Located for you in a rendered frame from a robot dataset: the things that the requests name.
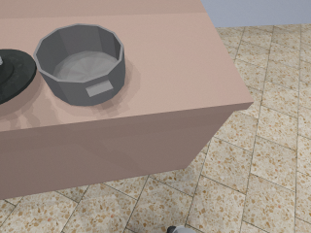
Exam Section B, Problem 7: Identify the table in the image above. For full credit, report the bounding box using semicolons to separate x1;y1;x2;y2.
0;0;255;200

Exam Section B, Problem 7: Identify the lid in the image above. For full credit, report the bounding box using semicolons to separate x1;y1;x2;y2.
0;49;37;105

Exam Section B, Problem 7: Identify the pot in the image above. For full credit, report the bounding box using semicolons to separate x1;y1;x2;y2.
33;23;126;107

